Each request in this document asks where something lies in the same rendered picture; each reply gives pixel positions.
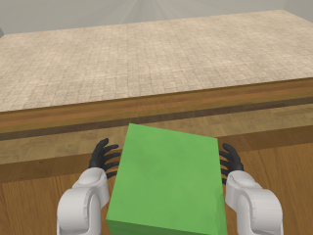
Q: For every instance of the robot right forearm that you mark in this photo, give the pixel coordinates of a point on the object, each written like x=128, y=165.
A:
x=259, y=211

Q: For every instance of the robot left forearm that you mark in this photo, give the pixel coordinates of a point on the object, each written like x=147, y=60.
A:
x=79, y=208

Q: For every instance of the carton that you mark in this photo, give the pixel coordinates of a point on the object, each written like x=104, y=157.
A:
x=167, y=183

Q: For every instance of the robot right hand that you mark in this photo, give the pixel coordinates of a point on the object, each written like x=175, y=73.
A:
x=234, y=161

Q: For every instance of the robot left hand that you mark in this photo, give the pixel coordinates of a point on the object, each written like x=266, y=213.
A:
x=99, y=158

